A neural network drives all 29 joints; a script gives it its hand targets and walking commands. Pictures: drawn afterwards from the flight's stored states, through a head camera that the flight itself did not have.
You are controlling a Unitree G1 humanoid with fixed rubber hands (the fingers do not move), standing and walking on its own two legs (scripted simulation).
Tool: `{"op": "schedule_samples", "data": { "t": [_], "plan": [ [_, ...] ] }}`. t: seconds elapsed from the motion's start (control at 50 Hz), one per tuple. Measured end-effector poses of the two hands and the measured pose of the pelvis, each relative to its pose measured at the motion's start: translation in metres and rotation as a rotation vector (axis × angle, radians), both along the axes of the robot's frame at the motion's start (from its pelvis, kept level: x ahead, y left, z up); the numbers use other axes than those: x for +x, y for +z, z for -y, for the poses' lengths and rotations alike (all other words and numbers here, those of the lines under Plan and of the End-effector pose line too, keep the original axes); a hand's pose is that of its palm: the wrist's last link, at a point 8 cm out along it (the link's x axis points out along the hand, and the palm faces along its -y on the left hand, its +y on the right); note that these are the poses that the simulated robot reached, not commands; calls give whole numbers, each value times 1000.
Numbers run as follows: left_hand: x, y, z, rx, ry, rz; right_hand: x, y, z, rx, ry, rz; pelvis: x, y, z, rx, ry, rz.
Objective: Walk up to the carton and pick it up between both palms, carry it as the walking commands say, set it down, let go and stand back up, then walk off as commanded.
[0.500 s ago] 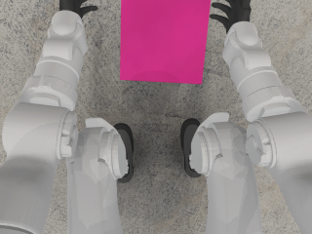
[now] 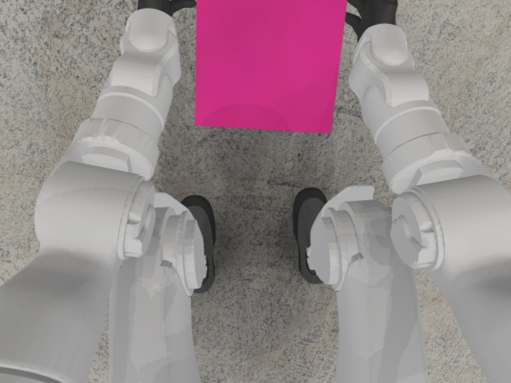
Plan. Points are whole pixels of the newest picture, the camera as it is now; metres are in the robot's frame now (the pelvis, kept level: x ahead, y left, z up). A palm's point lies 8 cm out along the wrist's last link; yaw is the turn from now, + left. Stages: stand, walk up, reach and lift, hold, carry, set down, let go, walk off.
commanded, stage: reach and lift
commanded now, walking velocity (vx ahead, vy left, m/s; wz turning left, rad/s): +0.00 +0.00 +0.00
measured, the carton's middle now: (261, 46) +0.50 +0.00 -0.27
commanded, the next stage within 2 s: none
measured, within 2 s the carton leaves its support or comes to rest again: leaves its support in 0.38 s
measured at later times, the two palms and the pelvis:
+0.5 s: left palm (147, 5) +0.53 +0.13 -0.19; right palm (370, 7) +0.53 -0.12 -0.17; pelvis +0.00 +0.00 -0.02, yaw +1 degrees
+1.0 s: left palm out of the picture +0.54 +0.13 -0.13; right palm (383, 2) +0.52 -0.12 -0.13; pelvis +0.00 -0.01 +0.00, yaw +4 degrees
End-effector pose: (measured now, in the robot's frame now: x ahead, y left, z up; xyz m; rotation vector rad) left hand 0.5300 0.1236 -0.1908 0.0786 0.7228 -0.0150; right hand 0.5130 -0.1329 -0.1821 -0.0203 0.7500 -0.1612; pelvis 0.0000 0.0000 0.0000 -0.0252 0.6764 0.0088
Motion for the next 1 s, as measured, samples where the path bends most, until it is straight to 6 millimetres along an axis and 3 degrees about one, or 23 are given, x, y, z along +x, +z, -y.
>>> {"op": "schedule_samples", "data": {
  "t": [0.28,0.44,0.6,1.0],
  "plan": [
    [4,3,1,0,20,-43,6,2,-1,7,6,-13,-3,-14,8,13,19,25],
    [2,2,-9,-3,21,-46,16,11,-9,20,32,-11,-1,-20,6,7,17,29],
    [3,7,-12,6,22,-56,9,14,-14,25,15,-17,4,-18,0,-7,36,13],
    [12,65,-7,25,60,36,7,56,-16,39,-72,62,-3,2,12,-2,72,75]
  ]
}}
